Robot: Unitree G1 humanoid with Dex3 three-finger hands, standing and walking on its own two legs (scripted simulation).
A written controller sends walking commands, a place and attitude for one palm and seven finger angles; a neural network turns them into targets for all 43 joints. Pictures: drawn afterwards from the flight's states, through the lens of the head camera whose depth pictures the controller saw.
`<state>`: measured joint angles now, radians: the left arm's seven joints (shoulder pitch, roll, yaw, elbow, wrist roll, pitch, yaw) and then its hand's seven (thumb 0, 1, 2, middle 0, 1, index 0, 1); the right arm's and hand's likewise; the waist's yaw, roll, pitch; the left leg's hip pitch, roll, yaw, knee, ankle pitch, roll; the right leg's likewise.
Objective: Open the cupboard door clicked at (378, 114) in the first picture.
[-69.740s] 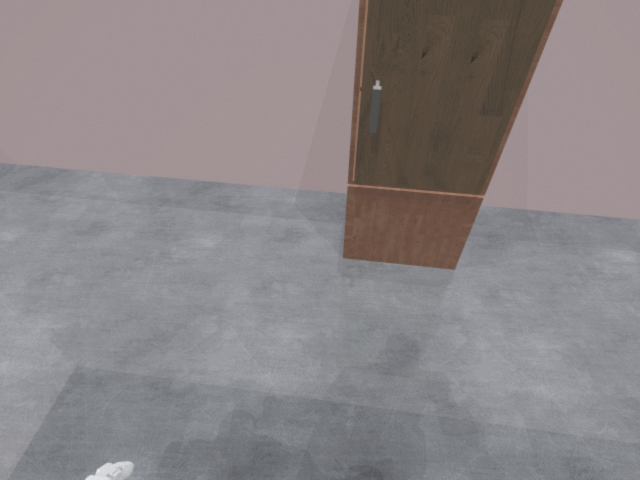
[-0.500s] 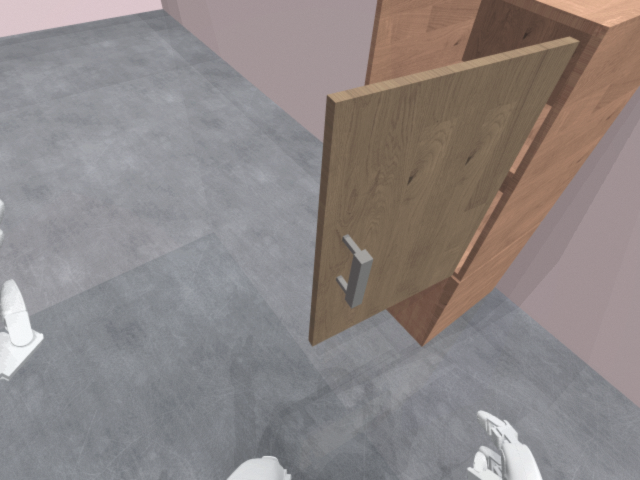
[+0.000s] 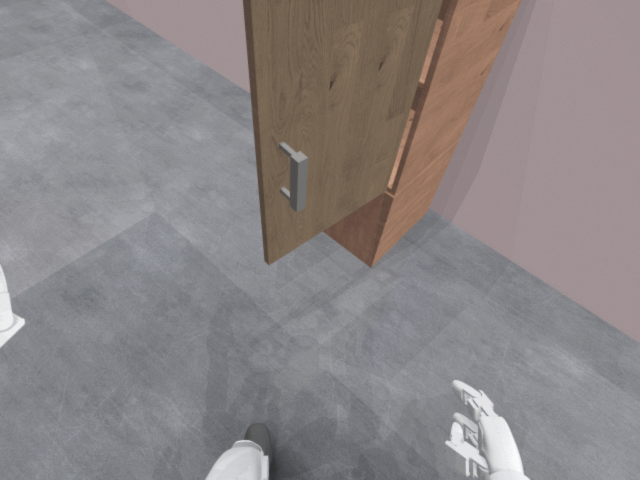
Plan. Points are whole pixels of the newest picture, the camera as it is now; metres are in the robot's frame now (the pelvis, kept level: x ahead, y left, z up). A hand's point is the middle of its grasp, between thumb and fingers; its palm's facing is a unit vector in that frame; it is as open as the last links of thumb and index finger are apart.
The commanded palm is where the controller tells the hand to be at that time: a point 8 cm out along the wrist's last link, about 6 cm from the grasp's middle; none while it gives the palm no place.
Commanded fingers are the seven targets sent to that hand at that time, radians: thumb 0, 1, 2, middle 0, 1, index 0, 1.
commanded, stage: stop stepping back and stand still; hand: left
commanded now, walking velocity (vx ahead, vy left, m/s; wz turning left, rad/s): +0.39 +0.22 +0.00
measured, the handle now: (291, 177) +0.61 +0.08 -0.04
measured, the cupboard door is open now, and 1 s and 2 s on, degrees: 83 83 83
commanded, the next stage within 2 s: let the arm hang, fingers relaxed in 1.58 s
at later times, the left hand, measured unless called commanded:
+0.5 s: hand (58, 428) +0.14 +0.18 +0.20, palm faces +0.36 -0.76 -0.54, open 7.4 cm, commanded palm +0.10 +0.24 +0.19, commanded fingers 0.00 0.90 0.90 -0.20 -0.30 -0.20 -0.30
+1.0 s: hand out of the picture +0.16 +0.23 +0.20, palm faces +0.44 -0.77 -0.47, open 7.4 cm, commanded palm +0.10 +0.26 +0.19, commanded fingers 0.00 0.90 0.90 -0.20 -0.30 -0.20 -0.30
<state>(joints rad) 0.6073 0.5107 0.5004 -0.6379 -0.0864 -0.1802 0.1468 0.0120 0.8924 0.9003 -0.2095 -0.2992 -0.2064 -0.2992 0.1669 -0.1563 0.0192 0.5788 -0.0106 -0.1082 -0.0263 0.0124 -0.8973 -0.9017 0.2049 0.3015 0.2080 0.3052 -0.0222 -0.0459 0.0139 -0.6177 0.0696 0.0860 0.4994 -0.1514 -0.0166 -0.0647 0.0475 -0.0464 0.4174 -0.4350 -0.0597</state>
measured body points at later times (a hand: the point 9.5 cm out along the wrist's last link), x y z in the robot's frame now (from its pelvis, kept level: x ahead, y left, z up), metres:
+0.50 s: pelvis -0.05 -0.05 +0.01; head -0.07 -0.07 +0.46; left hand +0.11 +0.22 +0.23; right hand +0.06 -0.29 -0.10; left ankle -0.02 +0.10 -0.64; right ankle -0.04 -0.09 -0.72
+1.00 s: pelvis -0.05 -0.03 +0.02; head -0.04 -0.03 +0.47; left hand +0.13 +0.27 +0.23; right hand +0.13 -0.28 -0.05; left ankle -0.06 +0.09 -0.72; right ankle -0.04 -0.09 -0.72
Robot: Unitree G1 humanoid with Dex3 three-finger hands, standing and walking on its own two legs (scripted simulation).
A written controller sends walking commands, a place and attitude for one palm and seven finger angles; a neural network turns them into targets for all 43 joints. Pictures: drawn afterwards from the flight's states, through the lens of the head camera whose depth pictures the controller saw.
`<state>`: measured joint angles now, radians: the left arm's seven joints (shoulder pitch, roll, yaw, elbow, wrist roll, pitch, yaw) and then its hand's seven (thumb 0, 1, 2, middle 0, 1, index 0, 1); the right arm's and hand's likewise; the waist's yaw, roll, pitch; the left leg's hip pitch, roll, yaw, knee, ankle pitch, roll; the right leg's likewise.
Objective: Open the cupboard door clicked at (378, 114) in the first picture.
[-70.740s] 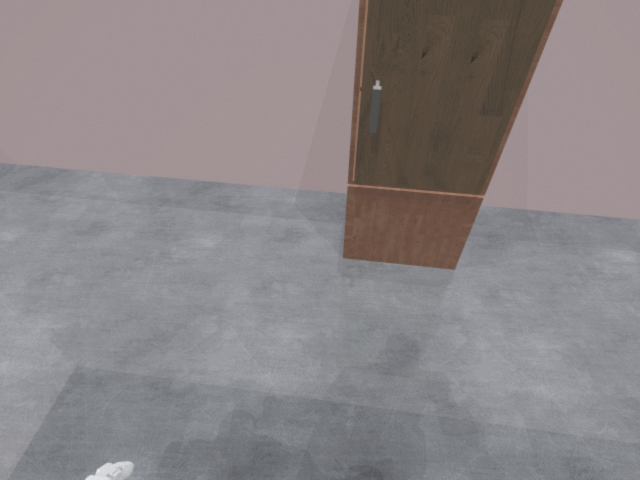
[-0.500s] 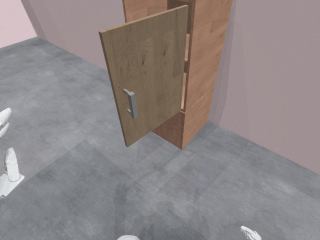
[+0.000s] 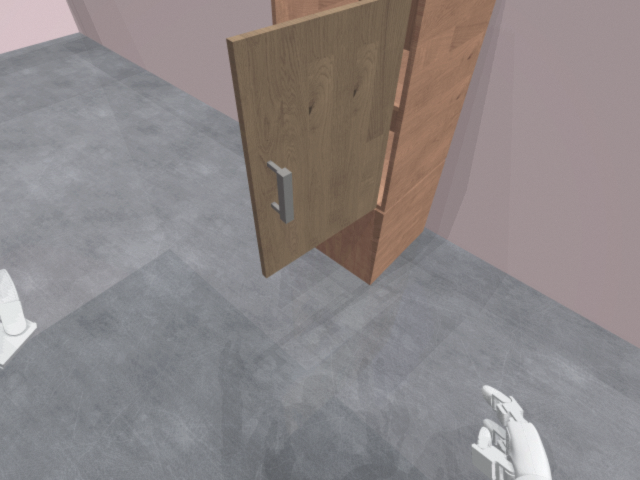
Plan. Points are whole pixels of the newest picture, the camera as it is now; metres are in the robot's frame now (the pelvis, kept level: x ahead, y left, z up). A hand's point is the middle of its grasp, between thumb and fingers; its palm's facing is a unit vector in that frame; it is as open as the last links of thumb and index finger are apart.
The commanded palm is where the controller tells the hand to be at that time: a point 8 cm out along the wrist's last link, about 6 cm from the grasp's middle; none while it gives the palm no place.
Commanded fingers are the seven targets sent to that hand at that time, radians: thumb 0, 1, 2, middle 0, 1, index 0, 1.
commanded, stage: stop stepping back and stand still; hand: left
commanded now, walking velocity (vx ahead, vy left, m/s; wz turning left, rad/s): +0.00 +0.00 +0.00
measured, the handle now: (279, 191) +0.66 +0.14 -0.06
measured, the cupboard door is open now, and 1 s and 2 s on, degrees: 83 83 83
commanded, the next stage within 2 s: let the arm hang, fingers relaxed in 0.58 s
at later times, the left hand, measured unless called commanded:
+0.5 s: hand out of the picture +0.19 +0.32 +0.16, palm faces +0.41 -0.78 -0.47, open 7.4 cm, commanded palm +0.13 +0.35 +0.18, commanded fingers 0.00 0.90 0.90 -0.20 -0.30 -0.20 -0.30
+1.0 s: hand out of the picture +0.03 +0.20 -0.17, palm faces +0.02 -0.98 -0.19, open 7.1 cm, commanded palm none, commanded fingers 0.00 0.90 0.90 -0.20 -0.30 -0.20 -0.30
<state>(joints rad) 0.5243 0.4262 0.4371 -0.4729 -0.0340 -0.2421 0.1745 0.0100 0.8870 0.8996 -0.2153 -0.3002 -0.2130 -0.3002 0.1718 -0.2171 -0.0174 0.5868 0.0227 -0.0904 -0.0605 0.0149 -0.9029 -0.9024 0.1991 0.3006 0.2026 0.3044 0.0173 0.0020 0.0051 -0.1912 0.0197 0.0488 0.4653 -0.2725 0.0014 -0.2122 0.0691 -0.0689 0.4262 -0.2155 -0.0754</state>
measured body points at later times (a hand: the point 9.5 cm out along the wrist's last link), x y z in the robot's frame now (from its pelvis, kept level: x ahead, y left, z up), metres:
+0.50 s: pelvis -0.01 +0.05 +0.00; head +0.01 +0.06 +0.45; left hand +0.17 +0.36 +0.18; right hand +0.14 -0.18 -0.09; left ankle -0.02 +0.11 -0.74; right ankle +0.01 -0.06 -0.74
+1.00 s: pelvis -0.03 +0.03 -0.01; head +0.00 +0.04 +0.44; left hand +0.03 +0.26 -0.16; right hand +0.05 -0.23 -0.14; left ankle -0.02 +0.11 -0.74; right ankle +0.01 -0.06 -0.74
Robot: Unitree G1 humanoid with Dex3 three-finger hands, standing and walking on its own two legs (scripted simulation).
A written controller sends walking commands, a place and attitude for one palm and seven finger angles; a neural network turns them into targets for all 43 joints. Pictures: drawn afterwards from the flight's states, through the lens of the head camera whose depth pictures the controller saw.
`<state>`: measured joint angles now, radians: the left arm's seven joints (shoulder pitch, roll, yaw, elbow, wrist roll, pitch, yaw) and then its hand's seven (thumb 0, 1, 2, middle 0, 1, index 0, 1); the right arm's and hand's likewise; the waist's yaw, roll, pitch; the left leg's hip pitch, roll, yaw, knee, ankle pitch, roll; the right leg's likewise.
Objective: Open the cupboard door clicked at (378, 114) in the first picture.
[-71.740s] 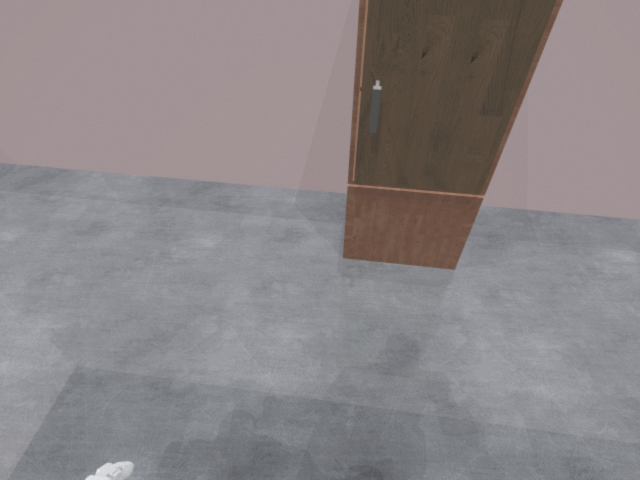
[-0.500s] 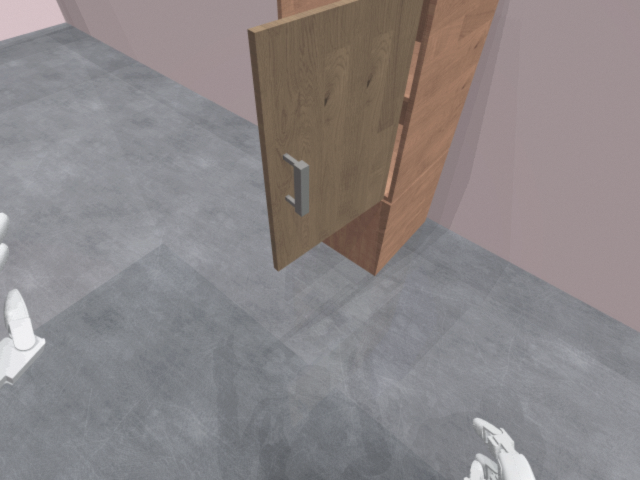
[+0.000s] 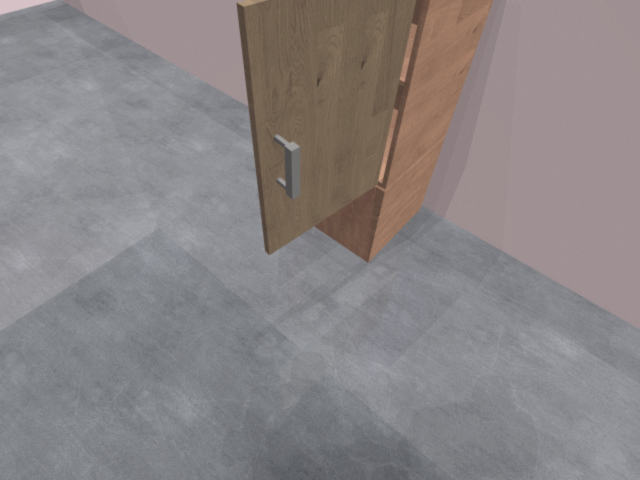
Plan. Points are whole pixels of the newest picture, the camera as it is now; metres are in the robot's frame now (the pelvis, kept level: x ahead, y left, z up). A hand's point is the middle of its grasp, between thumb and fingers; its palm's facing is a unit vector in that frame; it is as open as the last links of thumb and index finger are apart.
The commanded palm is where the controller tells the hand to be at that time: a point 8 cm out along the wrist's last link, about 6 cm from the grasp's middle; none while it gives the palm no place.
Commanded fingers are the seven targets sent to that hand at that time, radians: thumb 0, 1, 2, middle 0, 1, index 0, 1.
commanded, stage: let the arm hang, fingers relaxed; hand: left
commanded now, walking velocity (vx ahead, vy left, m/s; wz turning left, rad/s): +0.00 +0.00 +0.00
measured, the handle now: (286, 166) +0.68 +0.10 -0.05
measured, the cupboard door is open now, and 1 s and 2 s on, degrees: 83 83 83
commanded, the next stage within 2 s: look to check the result in 0.78 s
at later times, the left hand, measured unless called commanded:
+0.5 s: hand out of the picture +0.01 +0.16 -0.16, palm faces +0.02 -0.97 -0.22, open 7.4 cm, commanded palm none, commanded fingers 0.00 0.90 0.90 -0.20 -0.30 -0.20 -0.30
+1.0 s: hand out of the picture +0.01 +0.15 -0.16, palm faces +0.02 -0.98 -0.18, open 7.4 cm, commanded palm none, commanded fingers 0.00 0.90 0.90 -0.20 -0.30 -0.20 -0.30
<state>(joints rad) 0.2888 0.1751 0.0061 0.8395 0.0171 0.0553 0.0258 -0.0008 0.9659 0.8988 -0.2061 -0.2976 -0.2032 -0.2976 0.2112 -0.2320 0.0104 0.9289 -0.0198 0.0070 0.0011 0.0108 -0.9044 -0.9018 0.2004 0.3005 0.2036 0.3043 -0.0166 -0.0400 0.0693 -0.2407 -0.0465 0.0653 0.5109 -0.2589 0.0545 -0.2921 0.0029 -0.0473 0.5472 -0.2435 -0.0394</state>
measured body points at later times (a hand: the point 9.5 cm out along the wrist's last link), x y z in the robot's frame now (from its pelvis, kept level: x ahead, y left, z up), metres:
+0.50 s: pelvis +0.01 -0.01 +0.01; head +0.02 -0.03 +0.46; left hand +0.01 +0.21 -0.14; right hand -0.02 -0.21 -0.16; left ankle +0.01 +0.09 -0.73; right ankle +0.03 -0.09 -0.73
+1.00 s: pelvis +0.03 -0.01 +0.01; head +0.04 -0.02 +0.46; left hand +0.01 +0.20 -0.15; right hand +0.00 -0.22 -0.16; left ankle +0.01 +0.09 -0.73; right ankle +0.03 -0.09 -0.73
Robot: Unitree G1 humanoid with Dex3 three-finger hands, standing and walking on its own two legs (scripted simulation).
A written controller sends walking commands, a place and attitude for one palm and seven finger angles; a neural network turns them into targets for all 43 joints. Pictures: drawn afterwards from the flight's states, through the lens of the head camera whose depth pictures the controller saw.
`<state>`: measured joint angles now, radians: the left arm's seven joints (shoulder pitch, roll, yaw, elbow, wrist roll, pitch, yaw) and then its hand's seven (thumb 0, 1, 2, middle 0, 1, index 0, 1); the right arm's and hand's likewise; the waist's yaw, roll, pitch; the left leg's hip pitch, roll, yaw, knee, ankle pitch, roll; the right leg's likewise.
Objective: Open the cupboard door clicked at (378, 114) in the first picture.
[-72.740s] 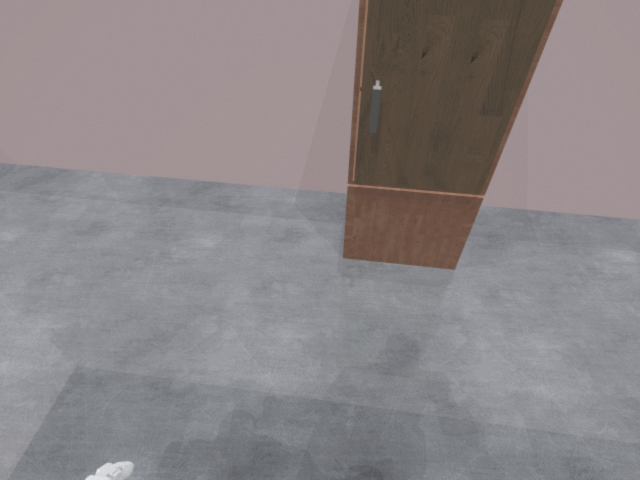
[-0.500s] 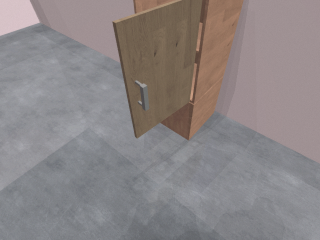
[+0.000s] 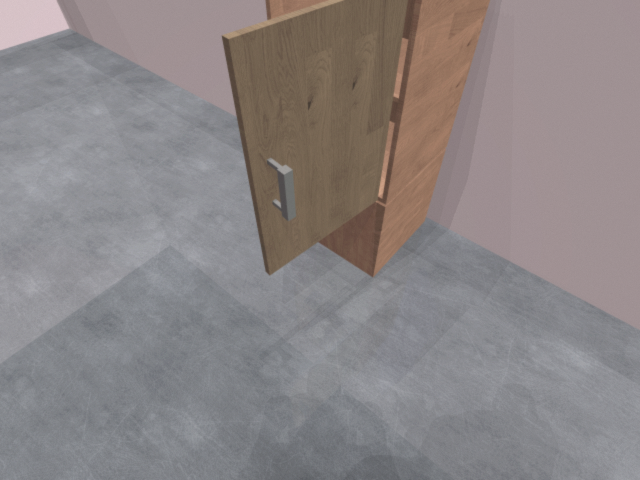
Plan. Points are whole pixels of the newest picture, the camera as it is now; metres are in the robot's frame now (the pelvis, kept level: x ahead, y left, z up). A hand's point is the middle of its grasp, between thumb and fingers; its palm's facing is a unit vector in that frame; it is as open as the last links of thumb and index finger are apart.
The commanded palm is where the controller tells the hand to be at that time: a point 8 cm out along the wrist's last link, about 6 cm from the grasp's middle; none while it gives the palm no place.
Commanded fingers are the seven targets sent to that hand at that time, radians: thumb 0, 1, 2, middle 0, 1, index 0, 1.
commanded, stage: look to check the result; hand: left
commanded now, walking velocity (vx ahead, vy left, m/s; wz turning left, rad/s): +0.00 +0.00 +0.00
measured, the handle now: (280, 189) +0.65 +0.12 -0.06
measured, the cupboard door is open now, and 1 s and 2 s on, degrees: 83 83 83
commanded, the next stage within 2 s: stand and wait in 0.38 s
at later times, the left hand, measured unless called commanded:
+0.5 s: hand out of the picture +0.04 +0.19 -0.17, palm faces +0.01 -0.97 -0.22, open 7.4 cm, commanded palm none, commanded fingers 0.00 0.90 0.90 -0.20 -0.30 -0.20 -0.30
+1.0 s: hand out of the picture +0.06 +0.20 -0.17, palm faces +0.00 -0.97 -0.25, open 7.4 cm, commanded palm none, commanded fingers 0.00 0.90 0.90 -0.20 -0.30 -0.20 -0.30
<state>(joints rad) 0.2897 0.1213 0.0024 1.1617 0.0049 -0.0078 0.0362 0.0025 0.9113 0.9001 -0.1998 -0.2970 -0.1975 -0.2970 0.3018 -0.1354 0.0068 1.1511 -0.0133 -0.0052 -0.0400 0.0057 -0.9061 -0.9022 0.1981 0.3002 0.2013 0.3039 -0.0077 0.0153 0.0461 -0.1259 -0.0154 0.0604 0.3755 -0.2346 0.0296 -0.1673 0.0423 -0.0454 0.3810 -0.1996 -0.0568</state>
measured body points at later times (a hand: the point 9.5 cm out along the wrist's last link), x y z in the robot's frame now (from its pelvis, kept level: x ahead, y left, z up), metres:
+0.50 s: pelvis +0.02 +0.00 +0.00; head +0.04 -0.01 +0.45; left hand +0.04 +0.24 -0.15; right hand +0.02 -0.23 -0.16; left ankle -0.02 +0.10 -0.74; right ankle +0.00 -0.08 -0.74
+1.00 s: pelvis +0.03 +0.00 +0.00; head +0.05 -0.01 +0.45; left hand +0.06 +0.25 -0.15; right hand +0.05 -0.25 -0.16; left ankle -0.02 +0.10 -0.74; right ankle +0.00 -0.08 -0.74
